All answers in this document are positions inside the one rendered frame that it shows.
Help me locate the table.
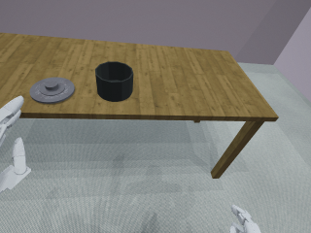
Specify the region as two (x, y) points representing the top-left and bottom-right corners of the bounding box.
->
(0, 32), (279, 179)

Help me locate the robot left hand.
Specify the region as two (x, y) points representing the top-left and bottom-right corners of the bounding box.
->
(0, 95), (31, 194)

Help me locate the lid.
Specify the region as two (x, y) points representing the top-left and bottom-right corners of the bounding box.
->
(29, 77), (75, 104)

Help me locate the knob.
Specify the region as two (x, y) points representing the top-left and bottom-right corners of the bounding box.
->
(44, 80), (59, 90)

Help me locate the robot right hand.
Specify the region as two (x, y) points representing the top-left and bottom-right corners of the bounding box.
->
(229, 205), (261, 233)

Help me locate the pot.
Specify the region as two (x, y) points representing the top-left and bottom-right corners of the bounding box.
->
(95, 61), (134, 102)

